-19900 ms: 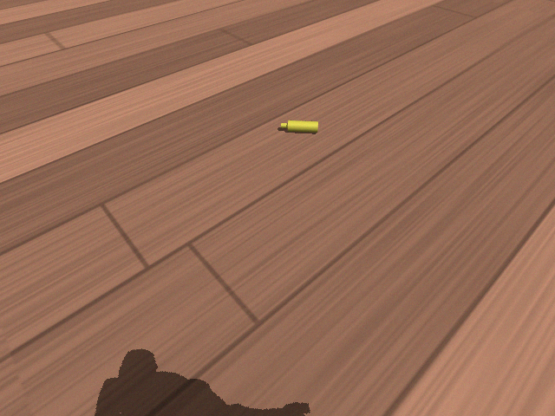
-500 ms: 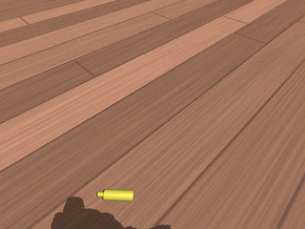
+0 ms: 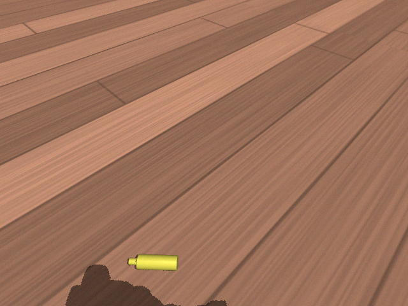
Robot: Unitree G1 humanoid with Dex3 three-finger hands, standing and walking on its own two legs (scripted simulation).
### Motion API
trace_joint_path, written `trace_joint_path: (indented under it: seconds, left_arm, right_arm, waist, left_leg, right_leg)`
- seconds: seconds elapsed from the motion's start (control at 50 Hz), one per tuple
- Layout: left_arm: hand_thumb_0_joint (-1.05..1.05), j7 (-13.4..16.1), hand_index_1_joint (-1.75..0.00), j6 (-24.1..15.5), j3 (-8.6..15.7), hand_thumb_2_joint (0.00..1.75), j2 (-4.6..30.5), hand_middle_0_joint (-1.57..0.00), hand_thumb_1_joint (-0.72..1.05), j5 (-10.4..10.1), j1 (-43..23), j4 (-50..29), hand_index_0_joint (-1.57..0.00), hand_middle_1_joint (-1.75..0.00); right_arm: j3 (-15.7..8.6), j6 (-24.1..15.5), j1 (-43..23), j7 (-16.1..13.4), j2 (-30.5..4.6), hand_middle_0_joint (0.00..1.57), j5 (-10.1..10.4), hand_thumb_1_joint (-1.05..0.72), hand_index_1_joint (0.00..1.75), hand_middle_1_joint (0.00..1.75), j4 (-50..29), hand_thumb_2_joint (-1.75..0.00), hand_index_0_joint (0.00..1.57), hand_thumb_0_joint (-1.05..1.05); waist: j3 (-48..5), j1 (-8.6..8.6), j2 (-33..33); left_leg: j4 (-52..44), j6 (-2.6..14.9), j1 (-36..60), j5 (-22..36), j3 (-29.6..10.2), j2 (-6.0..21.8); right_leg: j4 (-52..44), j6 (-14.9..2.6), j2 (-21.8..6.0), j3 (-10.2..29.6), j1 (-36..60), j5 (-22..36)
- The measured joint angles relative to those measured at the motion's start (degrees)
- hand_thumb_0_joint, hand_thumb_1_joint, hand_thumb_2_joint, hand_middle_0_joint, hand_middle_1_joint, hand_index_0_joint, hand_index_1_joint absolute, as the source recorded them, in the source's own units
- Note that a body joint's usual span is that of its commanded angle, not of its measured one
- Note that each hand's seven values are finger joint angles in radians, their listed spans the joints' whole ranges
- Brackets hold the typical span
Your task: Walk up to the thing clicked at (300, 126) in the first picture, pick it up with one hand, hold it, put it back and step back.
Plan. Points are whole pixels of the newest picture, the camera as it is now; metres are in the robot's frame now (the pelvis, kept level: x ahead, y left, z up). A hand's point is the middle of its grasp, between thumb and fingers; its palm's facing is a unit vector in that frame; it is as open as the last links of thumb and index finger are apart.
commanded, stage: stand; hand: left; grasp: from above
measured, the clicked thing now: (153, 262) +0.47 +0.27 -0.75
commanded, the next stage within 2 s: rise first in 0.32 s
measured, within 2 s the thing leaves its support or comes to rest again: neither
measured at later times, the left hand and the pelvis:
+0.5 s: hand out of the picture +0.09 +0.25 -0.16, palm faces +0.02 -0.94 -0.34, open 7.5 cm; pelvis +0.00 +0.00 +0.00, yaw +0 degrees
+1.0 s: hand out of the picture +0.13 +0.26 -0.21, palm faces -0.10 -0.91 -0.41, open 13.7 cm; pelvis -0.01 +0.01 -0.07, yaw -1 degrees
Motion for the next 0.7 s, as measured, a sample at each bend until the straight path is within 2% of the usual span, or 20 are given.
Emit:
trace_joint_path:
  seconds: [0.44,0.48,0.52,0.56,0.62,0.66,0.7]
  left_arm:
    - [0.01,-0.04,-0.30,0.15,-0.01,0.90,0.00,-0.20,0.90,0.03,0.49,0.25,-0.21,-0.30]
    - [0.01,0.63,-0.32,-0.17,0.84,0.90,-0.56,-0.20,0.89,-1.23,0.71,-2.71,-0.21,-0.32]
    - [0.01,0.81,-0.37,-0.98,2.63,0.91,-1.34,-0.20,0.84,-1.36,-2.18,-2.98,-0.20,-0.37]
    - [0.01,0.34,-0.44,-0.64,4.25,0.92,-1.34,-0.19,0.78,-0.47,-5.61,-2.75,-0.19,-0.44]
    - [0.01,-0.96,-0.59,-0.39,6.83,0.92,-0.45,-0.16,0.63,2.42,-9.26,-3.41,-0.16,-0.59]
    - [0.01,-1.48,-0.69,0.58,8.45,0.93,-0.12,-0.13,0.51,4.27,-9.69,-5.23,-0.14,-0.70]
    - [0.01,-1.29,-0.78,2.40,8.74,0.94,-0.26,-0.11,0.38,5.48,-8.52,-8.51,-0.13,-0.80]
  right_arm:
    - [-0.08,-0.02,0.37,0.00,0.10,0.20,-0.04,-0.90,0.30,0.30,0.31,-0.90,0.20,0.01]
    - [0.05,-0.30,1.94,-0.98,0.23,0.20,1.80,-0.91,0.30,0.30,-4.34,-0.90,0.20,0.01]
    - [0.12,-1.26,2.78,-1.70,0.81,0.20,2.79,-0.91,0.30,0.30,-8.59,-0.90,0.20,0.01]
    - [-0.10,-1.45,2.88,-2.04,2.00,0.20,2.94,-0.91,0.30,0.30,-11.85,-0.90,0.20,0.01]
    - [-0.78,-1.68,3.32,-1.83,4.14,0.20,2.38,-0.91,0.30,0.30,-15.57,-0.90,0.20,0.01]
    - [-1.32,-1.54,4.16,-1.47,5.29,0.20,2.12,-0.91,0.30,0.30,-17.74,-0.90,0.20,0.01]
    - [-1.58,-1.08,5.50,-1.31,5.93,0.20,2.24,-0.92,0.30,0.30,-19.73,-0.90,0.20,0.01]
  waist:
    - [0.23,0.17,0.05]
    - [-0.36,-0.12,0.15]
    - [0.07,-0.27,0.19]
    - [0.20,-0.36,-0.13]
    - [-1.09,-0.95,-0.91]
    - [-2.10,-1.24,-1.23]
    - [-3.05,-1.42,-1.11]
  left_leg:
    - [-0.17,0.19,-0.01,-0.04,0.03,-0.24]
    - [2.44,0.29,-3.18,-0.97,-0.15,-0.38]
    - [5.82,0.35,-6.80,-2.08,-0.33,-0.47]
    - [9.32,0.25,-10.81,-3.23,-0.16,-0.35]
    - [14.69,0.15,-17.06,-5.21,0.13,-0.14]
    - [17.73,0.10,-19.98,-6.61,0.51,0.06]
    - [19.47,0.14,-21.27,-7.64,0.76,0.17]
  right_leg:
    - [0.09,0.19,-0.25,0.04,-0.12,-0.20]
    - [2.59,0.17,-0.38,-0.16,-3.15,-1.12]
    - [5.68,0.10,-0.47,-0.35,-6.57,-2.17]
    - [9.01,0.01,-0.34,-0.19,-10.58,-3.17]
    - [14.27,-0.15,-0.12,0.08,-16.93,-4.94]
    - [17.19,-0.21,0.08,0.45,-19.96,-6.11]
    - [18.72,-0.17,0.20,0.70,-21.26,-6.92]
